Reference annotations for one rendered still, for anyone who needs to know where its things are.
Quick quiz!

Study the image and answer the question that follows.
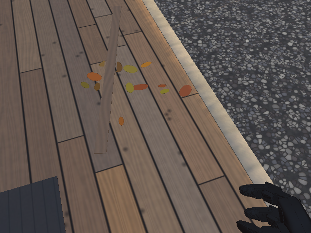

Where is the robot right hand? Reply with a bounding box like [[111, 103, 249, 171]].
[[236, 182, 311, 233]]

